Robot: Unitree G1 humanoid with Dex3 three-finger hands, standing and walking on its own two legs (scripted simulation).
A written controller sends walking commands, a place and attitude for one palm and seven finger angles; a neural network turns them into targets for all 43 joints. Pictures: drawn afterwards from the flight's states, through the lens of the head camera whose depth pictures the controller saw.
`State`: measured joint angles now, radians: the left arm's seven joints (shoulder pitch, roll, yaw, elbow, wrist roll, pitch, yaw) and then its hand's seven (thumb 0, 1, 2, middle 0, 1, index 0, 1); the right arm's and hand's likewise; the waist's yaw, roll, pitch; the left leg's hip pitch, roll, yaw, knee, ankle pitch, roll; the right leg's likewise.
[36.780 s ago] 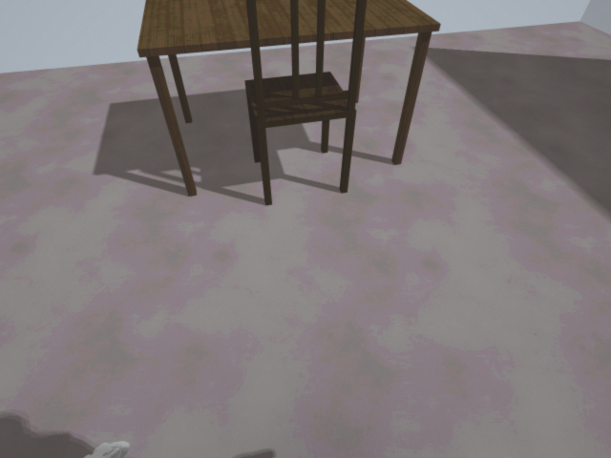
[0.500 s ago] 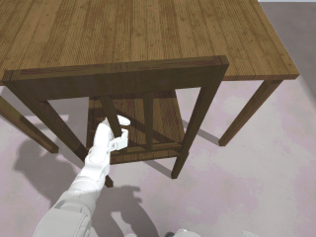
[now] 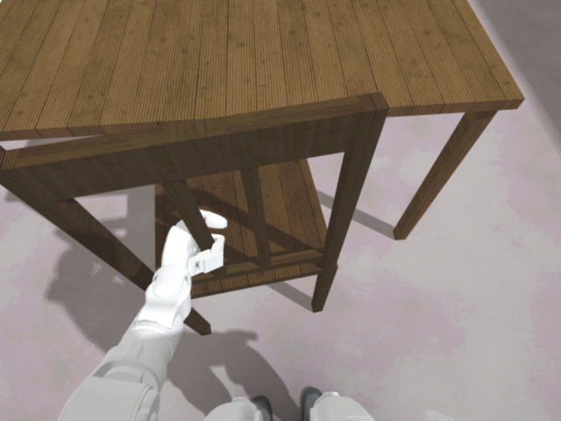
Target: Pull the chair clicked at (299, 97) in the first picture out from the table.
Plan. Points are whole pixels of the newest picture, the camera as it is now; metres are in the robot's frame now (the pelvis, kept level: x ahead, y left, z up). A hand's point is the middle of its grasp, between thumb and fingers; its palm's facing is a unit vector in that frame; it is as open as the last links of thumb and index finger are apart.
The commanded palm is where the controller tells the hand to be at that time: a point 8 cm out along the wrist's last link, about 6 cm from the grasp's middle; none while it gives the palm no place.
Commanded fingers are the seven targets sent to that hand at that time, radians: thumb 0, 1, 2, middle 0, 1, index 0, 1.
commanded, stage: step backward, pulling the chair out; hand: left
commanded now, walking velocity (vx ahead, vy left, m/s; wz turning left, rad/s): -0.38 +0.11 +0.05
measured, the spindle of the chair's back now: (202, 235) +0.39 +0.13 -0.05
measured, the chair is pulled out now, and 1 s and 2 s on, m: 0.12 0.26 0.46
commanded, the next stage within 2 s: none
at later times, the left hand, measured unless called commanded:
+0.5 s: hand (206, 297) +0.29 +0.11 -0.06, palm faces -0.07 -0.99 -0.14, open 5.4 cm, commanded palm +0.30 +0.16 -0.06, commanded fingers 0.00 0.90 0.90 -0.50 -1.45 -0.50 -1.45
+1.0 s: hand (199, 345) +0.22 +0.12 -0.06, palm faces -0.10 -0.99 -0.14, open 5.3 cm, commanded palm +0.21 +0.17 -0.06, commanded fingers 0.00 0.90 0.90 -0.50 -1.45 -0.50 -1.45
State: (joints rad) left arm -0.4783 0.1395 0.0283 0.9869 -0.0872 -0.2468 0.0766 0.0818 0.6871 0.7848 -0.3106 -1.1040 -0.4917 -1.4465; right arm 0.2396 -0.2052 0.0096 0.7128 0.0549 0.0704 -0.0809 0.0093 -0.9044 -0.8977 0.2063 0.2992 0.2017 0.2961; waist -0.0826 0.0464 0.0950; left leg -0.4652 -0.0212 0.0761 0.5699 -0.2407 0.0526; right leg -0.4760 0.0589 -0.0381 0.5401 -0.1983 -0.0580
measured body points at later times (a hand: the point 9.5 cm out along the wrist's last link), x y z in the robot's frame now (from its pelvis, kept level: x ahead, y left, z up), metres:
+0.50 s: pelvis -0.06 +0.02 +0.00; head +0.02 +0.01 +0.44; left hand +0.29 +0.17 -0.05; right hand +0.03 -0.23 -0.14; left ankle -0.01 +0.11 -0.73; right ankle -0.04 -0.10 -0.72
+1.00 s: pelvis -0.15 +0.03 +0.00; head -0.03 +0.03 +0.43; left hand +0.23 +0.17 -0.05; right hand -0.05 -0.27 -0.12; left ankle -0.20 +0.18 -0.73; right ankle -0.06 -0.11 -0.73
